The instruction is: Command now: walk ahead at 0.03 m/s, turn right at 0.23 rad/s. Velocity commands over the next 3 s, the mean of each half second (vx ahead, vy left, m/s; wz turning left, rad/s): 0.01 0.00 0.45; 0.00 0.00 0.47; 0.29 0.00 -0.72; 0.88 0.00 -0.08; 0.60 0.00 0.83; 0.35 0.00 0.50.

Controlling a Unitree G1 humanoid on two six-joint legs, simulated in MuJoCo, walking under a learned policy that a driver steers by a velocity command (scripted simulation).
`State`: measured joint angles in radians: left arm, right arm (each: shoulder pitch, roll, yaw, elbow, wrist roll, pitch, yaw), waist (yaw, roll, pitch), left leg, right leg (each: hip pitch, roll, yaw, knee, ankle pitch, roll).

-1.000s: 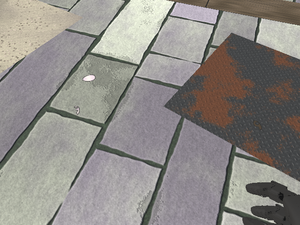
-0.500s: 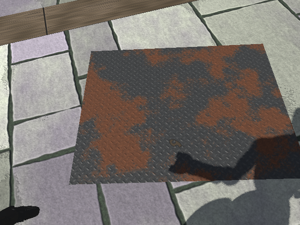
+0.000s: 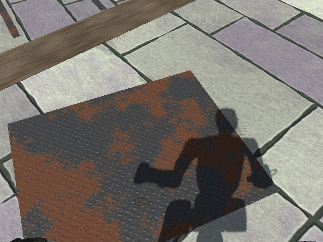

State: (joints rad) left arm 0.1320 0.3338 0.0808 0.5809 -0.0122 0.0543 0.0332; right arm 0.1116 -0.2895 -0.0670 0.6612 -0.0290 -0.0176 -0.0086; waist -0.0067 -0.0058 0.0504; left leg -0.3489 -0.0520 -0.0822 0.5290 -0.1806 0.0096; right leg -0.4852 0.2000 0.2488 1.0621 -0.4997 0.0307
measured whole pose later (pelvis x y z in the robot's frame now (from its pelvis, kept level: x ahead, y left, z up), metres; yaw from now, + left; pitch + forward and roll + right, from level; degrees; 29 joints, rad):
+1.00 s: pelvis +0.03 +0.06 +0.01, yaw +31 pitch +1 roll +1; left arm 0.23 0.29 0.05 0.76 -0.02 0.04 0.02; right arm 0.10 -0.23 -0.02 0.64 -0.03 0.01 -0.01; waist 0.03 -0.02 0.03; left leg -0.25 -0.04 0.06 0.48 -0.24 0.06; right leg -0.46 -0.08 0.00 0.85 -0.35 0.07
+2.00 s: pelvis +0.53 +0.12 +0.00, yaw +7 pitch +4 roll +0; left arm -0.06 0.26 -0.03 0.59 0.05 -0.08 -0.07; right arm 0.61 -0.26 -0.06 0.93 0.00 -0.07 0.02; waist -0.15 0.00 0.00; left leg 0.09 -0.05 -0.14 0.22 -0.37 0.05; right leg -0.64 -0.03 0.02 0.64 -0.11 0.00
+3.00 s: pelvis +1.13 +0.24 +0.00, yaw +47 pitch +2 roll +0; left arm 0.29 0.29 0.04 0.71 0.04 -0.06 -0.02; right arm 0.24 -0.30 -0.04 0.64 -0.04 -0.01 0.02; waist 0.02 0.03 -0.06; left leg -0.39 -0.12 -0.16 0.90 -0.42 0.08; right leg -0.29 0.03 0.04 0.54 -0.30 -0.02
